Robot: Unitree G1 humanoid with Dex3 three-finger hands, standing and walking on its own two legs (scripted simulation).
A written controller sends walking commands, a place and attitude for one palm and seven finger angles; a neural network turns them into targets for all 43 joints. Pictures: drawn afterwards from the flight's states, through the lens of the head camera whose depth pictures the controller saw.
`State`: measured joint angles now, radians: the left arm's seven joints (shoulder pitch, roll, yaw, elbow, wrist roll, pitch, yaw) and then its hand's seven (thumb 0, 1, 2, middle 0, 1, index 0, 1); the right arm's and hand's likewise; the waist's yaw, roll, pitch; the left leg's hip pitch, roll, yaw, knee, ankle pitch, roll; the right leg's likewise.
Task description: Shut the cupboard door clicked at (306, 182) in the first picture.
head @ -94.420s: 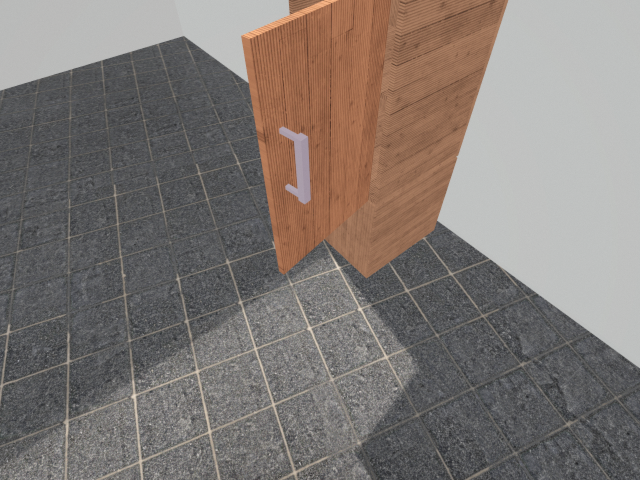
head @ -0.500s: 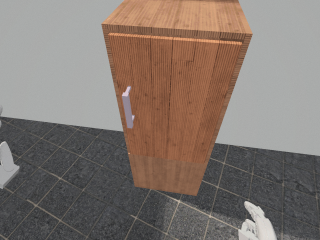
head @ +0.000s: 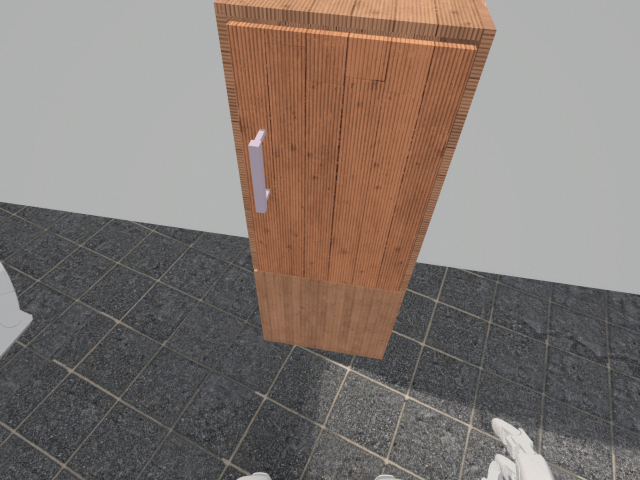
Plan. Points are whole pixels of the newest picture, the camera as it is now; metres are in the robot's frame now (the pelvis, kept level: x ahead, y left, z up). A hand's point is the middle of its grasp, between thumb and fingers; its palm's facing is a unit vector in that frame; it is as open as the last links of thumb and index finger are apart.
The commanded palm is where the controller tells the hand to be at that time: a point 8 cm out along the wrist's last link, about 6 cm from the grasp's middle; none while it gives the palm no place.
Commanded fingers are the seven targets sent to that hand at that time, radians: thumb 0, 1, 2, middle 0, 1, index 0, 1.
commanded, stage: step back with the hand held close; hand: left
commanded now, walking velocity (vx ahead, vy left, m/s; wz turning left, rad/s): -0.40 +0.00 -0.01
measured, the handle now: (261, 172) +0.63 +0.13 +0.02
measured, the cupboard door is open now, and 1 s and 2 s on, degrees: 0 0 0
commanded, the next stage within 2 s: stop stepping back and stand still in 0.18 s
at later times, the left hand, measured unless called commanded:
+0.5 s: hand out of the picture +0.03 +0.32 +0.21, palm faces +0.69 -0.67 -0.26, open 7.4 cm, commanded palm -0.03 +0.32 +0.20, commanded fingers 0.00 0.90 0.90 -0.20 -0.30 -0.20 -0.30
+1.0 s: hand out of the picture +0.05 +0.26 +0.19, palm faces +0.46 -0.80 -0.39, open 7.4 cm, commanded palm -0.01 +0.29 +0.20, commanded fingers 0.00 0.90 0.90 -0.20 -0.30 -0.20 -0.30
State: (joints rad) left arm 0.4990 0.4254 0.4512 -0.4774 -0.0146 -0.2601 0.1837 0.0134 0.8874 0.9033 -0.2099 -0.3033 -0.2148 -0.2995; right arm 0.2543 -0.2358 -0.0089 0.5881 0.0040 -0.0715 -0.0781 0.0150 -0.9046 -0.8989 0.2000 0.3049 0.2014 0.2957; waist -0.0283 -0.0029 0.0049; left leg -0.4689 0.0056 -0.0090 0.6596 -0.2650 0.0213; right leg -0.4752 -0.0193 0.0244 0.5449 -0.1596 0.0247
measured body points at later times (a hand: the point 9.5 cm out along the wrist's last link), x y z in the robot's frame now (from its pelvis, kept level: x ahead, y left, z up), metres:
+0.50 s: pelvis -0.14 +0.01 +0.00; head -0.16 +0.03 +0.44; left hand -0.01 +0.35 +0.23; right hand +0.08 -0.18 -0.06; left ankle -0.12 +0.13 -0.72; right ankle -0.02 -0.14 -0.65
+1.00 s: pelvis -0.17 +0.00 +0.00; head -0.20 +0.02 +0.45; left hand +0.01 +0.30 +0.21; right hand -0.08 -0.29 -0.08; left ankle -0.08 +0.08 -0.72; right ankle -0.24 -0.11 -0.72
